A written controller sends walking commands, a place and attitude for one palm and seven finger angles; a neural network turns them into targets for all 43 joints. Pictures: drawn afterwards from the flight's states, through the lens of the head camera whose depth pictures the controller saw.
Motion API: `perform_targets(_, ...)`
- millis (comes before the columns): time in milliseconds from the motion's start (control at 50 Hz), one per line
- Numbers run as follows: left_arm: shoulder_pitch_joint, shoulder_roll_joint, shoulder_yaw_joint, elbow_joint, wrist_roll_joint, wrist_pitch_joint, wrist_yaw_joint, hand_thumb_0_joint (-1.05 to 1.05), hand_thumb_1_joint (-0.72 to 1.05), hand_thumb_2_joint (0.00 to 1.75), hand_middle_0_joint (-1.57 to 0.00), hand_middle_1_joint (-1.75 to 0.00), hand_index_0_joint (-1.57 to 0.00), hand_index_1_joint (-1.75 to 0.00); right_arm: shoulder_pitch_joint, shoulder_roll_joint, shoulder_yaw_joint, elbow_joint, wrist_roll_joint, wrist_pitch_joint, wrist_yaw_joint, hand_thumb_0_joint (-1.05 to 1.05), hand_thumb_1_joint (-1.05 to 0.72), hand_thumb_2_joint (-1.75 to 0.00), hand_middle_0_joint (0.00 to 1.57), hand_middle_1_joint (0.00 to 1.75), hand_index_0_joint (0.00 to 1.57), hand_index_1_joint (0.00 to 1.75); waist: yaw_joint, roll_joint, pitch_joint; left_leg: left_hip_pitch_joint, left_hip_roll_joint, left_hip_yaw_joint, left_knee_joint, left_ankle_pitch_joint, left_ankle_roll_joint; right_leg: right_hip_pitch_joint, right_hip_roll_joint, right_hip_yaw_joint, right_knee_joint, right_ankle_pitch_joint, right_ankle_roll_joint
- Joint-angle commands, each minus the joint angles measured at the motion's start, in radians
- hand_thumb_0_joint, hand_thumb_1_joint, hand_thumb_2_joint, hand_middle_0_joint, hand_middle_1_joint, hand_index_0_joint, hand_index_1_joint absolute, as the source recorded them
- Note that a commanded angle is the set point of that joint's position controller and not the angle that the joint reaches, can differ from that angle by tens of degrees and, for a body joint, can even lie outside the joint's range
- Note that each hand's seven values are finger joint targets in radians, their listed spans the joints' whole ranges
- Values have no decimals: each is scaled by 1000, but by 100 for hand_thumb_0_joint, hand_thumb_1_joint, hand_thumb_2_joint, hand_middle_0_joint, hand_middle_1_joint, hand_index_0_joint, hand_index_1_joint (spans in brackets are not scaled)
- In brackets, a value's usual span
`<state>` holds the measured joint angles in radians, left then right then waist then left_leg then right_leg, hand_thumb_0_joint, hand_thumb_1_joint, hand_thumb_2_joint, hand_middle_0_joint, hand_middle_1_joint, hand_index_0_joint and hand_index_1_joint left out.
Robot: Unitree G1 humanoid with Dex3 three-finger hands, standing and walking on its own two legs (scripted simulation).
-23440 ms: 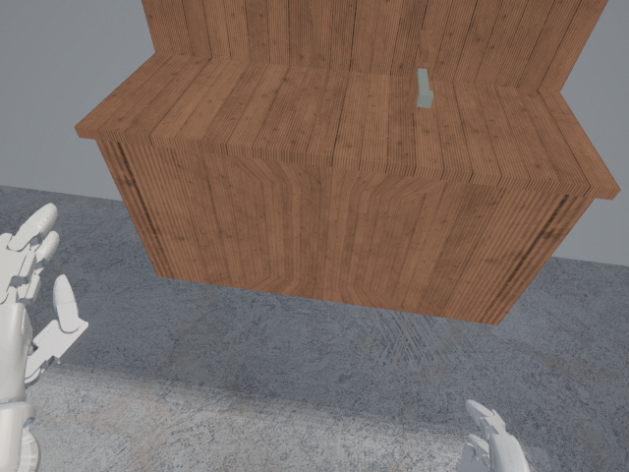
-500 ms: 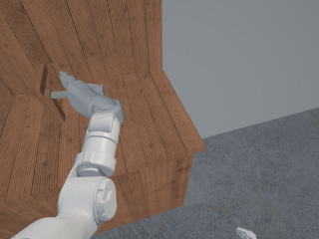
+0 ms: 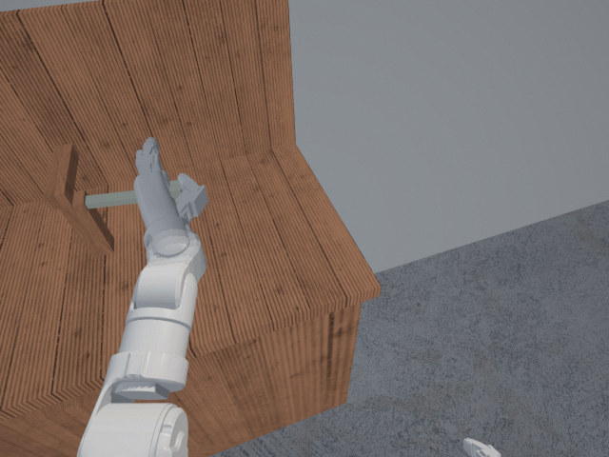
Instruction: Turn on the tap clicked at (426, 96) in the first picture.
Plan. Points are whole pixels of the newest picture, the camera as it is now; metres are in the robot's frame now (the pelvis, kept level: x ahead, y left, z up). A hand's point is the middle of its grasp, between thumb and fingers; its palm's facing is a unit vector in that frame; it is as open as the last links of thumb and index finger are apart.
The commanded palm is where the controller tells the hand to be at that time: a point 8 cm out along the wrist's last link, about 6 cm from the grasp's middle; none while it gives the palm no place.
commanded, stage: draw the hand back beside the body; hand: left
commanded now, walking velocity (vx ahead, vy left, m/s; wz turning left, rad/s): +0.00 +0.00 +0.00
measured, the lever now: (176, 192) +0.50 +0.24 +0.08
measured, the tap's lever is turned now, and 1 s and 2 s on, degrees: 79 79 79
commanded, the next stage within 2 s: step back with the hand held close in 1.28 s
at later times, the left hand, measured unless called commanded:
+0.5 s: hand (130, 273) +0.28 +0.21 +0.16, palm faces +0.25 -0.94 -0.22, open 7.6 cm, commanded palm +0.23 +0.26 +0.17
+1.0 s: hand (34, 346) +0.19 +0.27 +0.16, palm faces +0.40 -0.85 -0.33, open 7.4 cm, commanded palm +0.14 +0.31 +0.17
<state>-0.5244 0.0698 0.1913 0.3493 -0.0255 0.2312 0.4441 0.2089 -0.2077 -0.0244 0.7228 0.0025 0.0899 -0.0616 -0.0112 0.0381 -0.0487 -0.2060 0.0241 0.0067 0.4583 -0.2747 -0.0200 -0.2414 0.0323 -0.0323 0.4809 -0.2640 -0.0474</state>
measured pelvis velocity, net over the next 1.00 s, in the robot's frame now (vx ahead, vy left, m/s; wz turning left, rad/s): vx -0.01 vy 0.03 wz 0.02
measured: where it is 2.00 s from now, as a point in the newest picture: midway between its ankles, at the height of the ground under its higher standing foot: outside the picture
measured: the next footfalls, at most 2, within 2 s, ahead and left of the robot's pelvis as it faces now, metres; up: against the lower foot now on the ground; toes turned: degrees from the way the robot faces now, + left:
none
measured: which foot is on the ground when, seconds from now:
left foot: down 0.00-1.00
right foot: down 0.00-1.00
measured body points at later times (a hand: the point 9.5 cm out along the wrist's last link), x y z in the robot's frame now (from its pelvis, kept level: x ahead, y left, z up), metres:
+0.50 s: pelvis -0.01 +0.02 +0.01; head -0.03 +0.00 +0.46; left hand +0.26 +0.26 +0.17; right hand +0.18 -0.20 -0.08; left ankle -0.02 +0.14 -0.74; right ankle -0.01 -0.09 -0.74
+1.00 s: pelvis -0.01 +0.03 +0.01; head -0.03 +0.01 +0.46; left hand +0.16 +0.31 +0.17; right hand +0.18 -0.19 -0.08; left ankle -0.02 +0.14 -0.74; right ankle -0.01 -0.09 -0.74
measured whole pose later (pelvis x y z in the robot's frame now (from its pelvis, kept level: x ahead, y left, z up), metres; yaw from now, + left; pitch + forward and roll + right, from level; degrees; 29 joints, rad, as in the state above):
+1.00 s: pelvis -0.01 +0.03 +0.01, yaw +1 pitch -5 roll -1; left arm 0.40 0.32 0.25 -0.35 -0.07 -0.12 0.11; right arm 0.18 -0.21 -0.01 0.64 0.00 -0.04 -0.04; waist 0.06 0.05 0.05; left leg -0.05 0.00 0.00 0.37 -0.23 0.01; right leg -0.05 0.01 -0.04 0.34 -0.19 -0.02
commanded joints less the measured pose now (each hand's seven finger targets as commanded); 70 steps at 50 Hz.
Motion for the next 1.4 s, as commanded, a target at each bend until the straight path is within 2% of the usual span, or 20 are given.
perform_targets(0,-64,406,100,-295,-23,-108,-124,0,90,90,-16,-18,-16,-18,-91,-118,-20,-150,9,-46,-1,0,-90,-90,20,30,20,30,19,-131,-196,58,-11,32,-73,292,49,272,-46,34,-85,497,49)
perform_targets(20,-41,426,119,-337,-39,-160,-177,0,90,90,-16,-19,-16,-19,-105,-115,-17,-181,15,-56,7,0,-90,-90,20,30,20,30,49,-116,-206,52,-21,39,-85,297,55,301,-43,37,-86,492,45)
perform_targets(40,-44,454,115,-418,-43,-207,-213,0,90,90,-16,-19,-16,-19,-131,-113,-19,-196,19,-68,9,0,-90,-90,20,30,20,30,54,-21,-202,86,-26,40,-94,296,54,294,-41,41,-99,450,35)
perform_targets(80,-91,389,15,-548,-40,-284,-259,0,90,90,-16,-19,-16,-19,-147,-107,-14,-218,18,-107,15,0,-90,-90,20,30,20,30,28,55,-177,144,-29,42,-95,309,53,241,-31,38,-121,409,27)
perform_targets(140,-50,319,-83,-597,-42,-335,-295,0,90,90,-17,-20,-17,-20,-157,-114,-15,-221,16,-146,18,0,-90,-90,20,30,20,30,10,44,-119,197,-29,27,-110,282,50,180,-16,31,-156,332,25)
perform_targets(220,57,302,-101,-535,-43,-362,-310,0,90,90,-17,-22,-17,-22,-157,-124,-13,-204,15,-156,14,0,-90,-90,20,30,20,30,6,-65,-70,196,-32,20,-130,192,58,152,-15,29,-187,228,28)
perform_targets(280,118,311,-86,-534,-41,-382,-320,0,90,90,-18,-22,-18,-22,-173,-124,-7,-202,16,-148,12,0,-90,-90,20,30,20,30,18,-51,-52,189,-35,12,-153,154,53,159,-17,24,-201,174,23)
perform_targets(360,224,368,0,-552,-46,-390,-326,0,90,90,-18,-24,-18,-24,-191,-115,0,-215,11,-128,9,0,-90,-90,20,30,20,30,38,-60,-55,164,-33,7,-167,159,50,202,-21,20,-204,181,21)
perform_targets(440,303,426,79,-666,-48,-396,-328,0,90,90,-18,-25,-18,-25,-192,-108,2,-233,4,-121,11,0,-90,-90,20,30,20,30,58,47,-104,178,-31,-3,-161,244,38,258,-20,20,-193,262,10)
perform_targets(480,359,401,67,-698,-53,-394,-332,0,90,90,-19,-26,-19,-26,-189,-103,4,-245,3,-122,15,0,-90,-90,20,30,20,30,57,13,-91,170,-25,-5,-156,273,38,264,-20,16,-188,291,9)
perform_targets(560,441,367,40,-749,-52,-390,-338,0,90,90,-19,-27,-19,-27,-191,-104,2,-249,4,-131,18,0,-90,-90,20,30,20,30,48,28,-46,177,-14,-9,-159,269,31,224,-17,10,-194,256,11)
perform_targets(700,571,387,80,-811,-51,-400,-330,0,90,90,-20,-29,-20,-29,-186,-114,-9,-240,1,-152,16,0,-90,-90,20,30,20,30,54,-18,-30,166,-14,-12,-152,251,36,215,-20,7,-197,232,14)
perform_targets(760,621,409,111,-853,-47,-412,-325,0,90,90,-20,-30,-20,-30,-187,-114,-11,-238,0,-163,16,0,-90,-90,20,30,20,30,59,31,-25,156,-17,-19,-152,233,33,218,-22,8,-196,209,10)
perform_targets(900,798,420,160,-912,-53,-418,-320,0,90,90,-20,-30,-20,-30,-177,-114,-19,-244,0,-182,17,0,-90,-90,20,30,20,30,69,6,-10,133,-12,-21,-137,241,33,215,-25,6,-188,219,12)
perform_targets(980,873,426,181,-962,-51,-421,-315,0,90,90,-20,-30,-20,-30,-168,-115,-21,-244,3,-193,16,0,-90,-90,20,30,20,30,68,52,5,126,-6,-28,-130,242,25,198,-25,3,-181,205,11)
perform_targets(1040,807,419,164,-965,-49,-422,-315,0,90,90,-20,-30,-20,-30,-170,-120,-22,-240,3,-204,11,0,-90,-90,20,30,20,30,54,29,24,124,-11,-28,-130,205,32,172,-26,5,-187,178,12)
perform_targets(1120,800,416,161,-934,-47,-425,-310,0,90,90,-20,-30,-20,-30,-171,-118,-22,-235,2,-212,4,0,-90,-90,20,30,20,30,60,1,18,130,-14,-28,-125,187,38,167,-28,5,-182,162,13)
perform_targets(1140,790,419,160,-948,-45,-425,-310,0,90,90,-20,-30,-20,-30,-175,-119,-22,-236,4,-214,4,0,-90,-90,20,30,20,30,58,37,11,134,-15,-29,-129,193,36,170,-29,7,-179,164,11)
perform_targets(1200,825,416,165,-924,-51,-424,-310,0,90,90,-20,-30,-20,-30,-175,-114,-19,-237,1,-215,4,0,-90,-90,20,30,20,30,67,-12,12,125,-15,-28,-126,195,40,178,-31,4,-177,173,14)
perform_targets(1380,802,440,185,-977,-54,-428,-314,0,90,90,-20,-30,-20,-30,-179,-111,-16,-246,4,-213,9,0,-90,-90,20,30,20,30,68,41,-2,122,-15,-25,-119,200,38,187,-36,9,-176,188,12)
